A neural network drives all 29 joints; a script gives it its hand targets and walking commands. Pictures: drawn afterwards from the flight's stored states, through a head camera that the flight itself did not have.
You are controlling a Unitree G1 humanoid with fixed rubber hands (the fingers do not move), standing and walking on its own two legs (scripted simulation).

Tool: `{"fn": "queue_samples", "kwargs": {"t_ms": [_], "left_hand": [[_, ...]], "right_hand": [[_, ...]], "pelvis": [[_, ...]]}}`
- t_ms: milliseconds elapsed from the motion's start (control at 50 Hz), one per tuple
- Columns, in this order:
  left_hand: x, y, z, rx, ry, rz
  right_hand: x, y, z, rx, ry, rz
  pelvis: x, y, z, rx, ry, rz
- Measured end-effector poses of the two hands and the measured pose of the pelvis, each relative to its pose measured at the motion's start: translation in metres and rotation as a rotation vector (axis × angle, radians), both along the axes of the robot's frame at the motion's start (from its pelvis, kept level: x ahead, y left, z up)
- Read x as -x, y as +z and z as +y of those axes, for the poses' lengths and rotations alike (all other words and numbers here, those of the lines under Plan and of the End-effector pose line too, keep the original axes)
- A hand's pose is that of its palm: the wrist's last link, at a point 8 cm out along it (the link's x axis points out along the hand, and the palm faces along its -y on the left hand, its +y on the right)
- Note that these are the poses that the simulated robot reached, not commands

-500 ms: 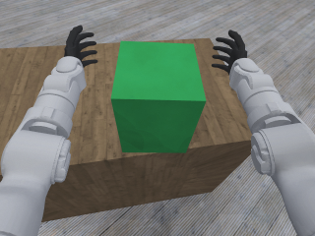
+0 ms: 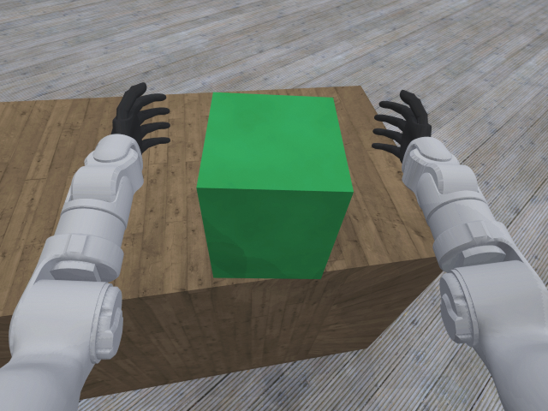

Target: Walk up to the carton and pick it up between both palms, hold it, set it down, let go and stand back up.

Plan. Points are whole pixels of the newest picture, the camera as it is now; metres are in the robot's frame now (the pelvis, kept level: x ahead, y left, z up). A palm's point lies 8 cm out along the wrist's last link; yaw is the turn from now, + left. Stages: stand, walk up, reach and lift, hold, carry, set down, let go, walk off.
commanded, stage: set down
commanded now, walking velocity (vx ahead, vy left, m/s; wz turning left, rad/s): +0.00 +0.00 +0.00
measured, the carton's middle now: (270, 191) +0.46 +0.01 +0.03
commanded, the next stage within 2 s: none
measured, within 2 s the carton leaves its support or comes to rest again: neither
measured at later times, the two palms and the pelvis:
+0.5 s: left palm (129, 202) +0.38 +0.21 +0.10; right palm (407, 201) +0.38 -0.19 +0.11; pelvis +0.00 +0.00 +0.00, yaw -1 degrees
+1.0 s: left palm (130, 268) +0.31 +0.21 +0.04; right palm (411, 266) +0.31 -0.20 +0.05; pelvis +0.01 +0.00 +0.00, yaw -1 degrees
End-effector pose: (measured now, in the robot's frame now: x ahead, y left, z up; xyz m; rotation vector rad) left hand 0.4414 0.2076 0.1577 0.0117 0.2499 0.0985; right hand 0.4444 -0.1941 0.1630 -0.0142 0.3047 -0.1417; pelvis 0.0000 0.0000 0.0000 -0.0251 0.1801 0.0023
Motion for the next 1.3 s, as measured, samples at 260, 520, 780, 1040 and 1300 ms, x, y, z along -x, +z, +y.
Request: {"fn": "queue_samples", "kwargs": {"t_ms": [260,520,780,1040,1300], "left_hand": [[0.040,-0.043,-0.004,0.010,0.003,0.021],[0.068,-0.060,0.000,0.011,0.003,0.025],[0.108,-0.102,-0.003,0.018,-0.004,0.047],[0.140,-0.122,-0.001,0.004,-0.008,0.056],[0.179,-0.170,-0.002,-0.006,0.025,0.062]], "right_hand": [[0.034,-0.043,0.004,-0.020,0.028,-0.031],[0.063,-0.060,0.005,-0.011,0.017,-0.042],[0.104,-0.097,-0.001,-0.016,0.018,-0.037],[0.143,-0.120,-0.003,-0.014,0.029,-0.037],[0.185,-0.164,-0.009,0.011,0.035,0.032]], "pelvis": [[0.003,-0.001,-0.002,-0.006,-0.026,-0.012],[0.003,0.001,-0.005,-0.011,-0.013,-0.108],[-0.003,0.001,-0.005,-0.013,-0.024,-0.119],[-0.014,0.002,-0.003,-0.015,-0.024,-0.151],[-0.024,0.000,-0.002,-0.014,-0.031,-0.166]]}}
